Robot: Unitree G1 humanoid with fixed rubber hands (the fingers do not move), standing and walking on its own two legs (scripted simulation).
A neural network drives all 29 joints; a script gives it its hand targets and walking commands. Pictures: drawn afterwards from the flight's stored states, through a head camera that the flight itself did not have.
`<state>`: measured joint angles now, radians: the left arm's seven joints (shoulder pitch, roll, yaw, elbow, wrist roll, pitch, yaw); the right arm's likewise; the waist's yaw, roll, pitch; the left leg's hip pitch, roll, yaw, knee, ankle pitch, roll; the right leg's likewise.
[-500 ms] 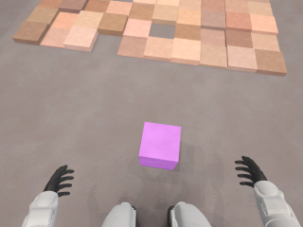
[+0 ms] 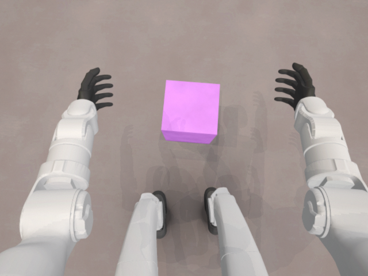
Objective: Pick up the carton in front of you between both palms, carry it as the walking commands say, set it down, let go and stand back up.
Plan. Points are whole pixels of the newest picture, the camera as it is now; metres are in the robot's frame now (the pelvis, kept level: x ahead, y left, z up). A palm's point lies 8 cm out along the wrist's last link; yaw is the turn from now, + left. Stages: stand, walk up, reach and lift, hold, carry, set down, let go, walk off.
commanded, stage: reach and lift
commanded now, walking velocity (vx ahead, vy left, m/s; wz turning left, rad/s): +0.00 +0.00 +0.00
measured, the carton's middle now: (189, 115) +0.54 -0.05 -0.56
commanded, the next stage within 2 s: none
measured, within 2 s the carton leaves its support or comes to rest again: neither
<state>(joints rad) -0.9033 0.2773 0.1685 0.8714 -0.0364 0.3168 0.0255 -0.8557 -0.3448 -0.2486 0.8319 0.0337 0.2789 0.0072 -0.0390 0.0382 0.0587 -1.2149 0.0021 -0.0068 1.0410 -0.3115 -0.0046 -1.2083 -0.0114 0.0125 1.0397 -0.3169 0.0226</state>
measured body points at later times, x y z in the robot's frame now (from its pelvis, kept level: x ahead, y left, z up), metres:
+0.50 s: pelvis +0.02 +0.00 -0.04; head +0.36 +0.00 +0.26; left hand +0.60 +0.14 -0.16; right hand +0.54 -0.25 -0.15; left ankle +0.09 +0.12 -0.65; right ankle +0.08 -0.13 -0.65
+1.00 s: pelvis -0.01 +0.00 -0.24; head +0.36 +0.00 +0.02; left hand +0.57 +0.14 -0.40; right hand +0.51 -0.25 -0.39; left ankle +0.08 +0.12 -0.64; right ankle +0.08 -0.13 -0.65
